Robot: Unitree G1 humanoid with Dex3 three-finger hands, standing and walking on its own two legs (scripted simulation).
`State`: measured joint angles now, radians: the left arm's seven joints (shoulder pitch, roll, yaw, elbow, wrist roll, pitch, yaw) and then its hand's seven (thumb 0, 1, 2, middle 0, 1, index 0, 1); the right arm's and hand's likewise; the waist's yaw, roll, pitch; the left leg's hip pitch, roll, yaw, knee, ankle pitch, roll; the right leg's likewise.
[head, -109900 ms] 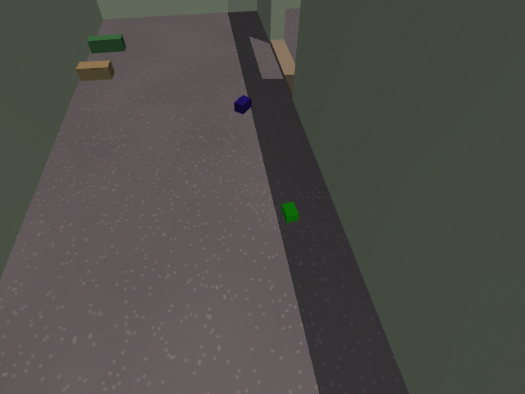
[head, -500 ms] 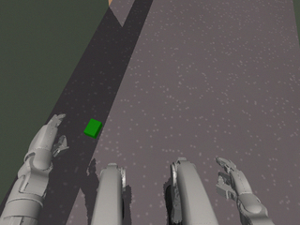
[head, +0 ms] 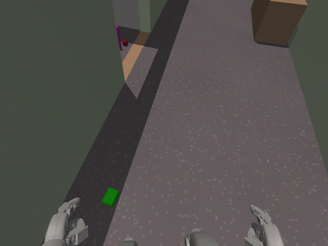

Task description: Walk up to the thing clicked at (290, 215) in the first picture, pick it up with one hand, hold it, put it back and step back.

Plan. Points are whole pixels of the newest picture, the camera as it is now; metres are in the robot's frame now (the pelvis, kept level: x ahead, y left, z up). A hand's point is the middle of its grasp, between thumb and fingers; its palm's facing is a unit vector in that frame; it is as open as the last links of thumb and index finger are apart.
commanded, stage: home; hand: left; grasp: from above
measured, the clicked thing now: (111, 197) +0.48 +0.25 -0.67
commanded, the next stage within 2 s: none
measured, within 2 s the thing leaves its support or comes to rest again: neither
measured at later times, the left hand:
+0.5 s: hand (77, 242) +0.17 +0.18 -0.03, palm faces +0.08 -0.98 -0.20, open 7.4 cm
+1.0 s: hand (77, 238) +0.18 +0.19 -0.02, palm faces +0.06 -0.98 -0.20, open 7.4 cm
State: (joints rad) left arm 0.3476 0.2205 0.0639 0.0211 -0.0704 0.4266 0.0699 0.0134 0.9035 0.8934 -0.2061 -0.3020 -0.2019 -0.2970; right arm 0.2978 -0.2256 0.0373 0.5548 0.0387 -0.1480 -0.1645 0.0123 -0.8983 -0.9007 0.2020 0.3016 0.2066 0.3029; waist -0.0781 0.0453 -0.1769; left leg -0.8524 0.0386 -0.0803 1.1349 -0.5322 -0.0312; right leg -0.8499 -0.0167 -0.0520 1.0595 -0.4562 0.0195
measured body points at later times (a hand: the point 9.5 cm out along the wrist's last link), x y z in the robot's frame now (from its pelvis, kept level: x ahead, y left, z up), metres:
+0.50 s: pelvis +0.02 +0.00 +0.02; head +0.03 +0.01 +0.47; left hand +0.16 +0.24 -0.01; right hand +0.20 -0.23 -0.03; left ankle +0.01 +0.13 -0.66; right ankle +0.03 -0.14 -0.66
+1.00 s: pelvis +0.02 +0.01 +0.02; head +0.03 +0.01 +0.47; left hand +0.17 +0.24 -0.01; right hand +0.18 -0.24 -0.04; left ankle +0.01 +0.13 -0.66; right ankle +0.03 -0.14 -0.66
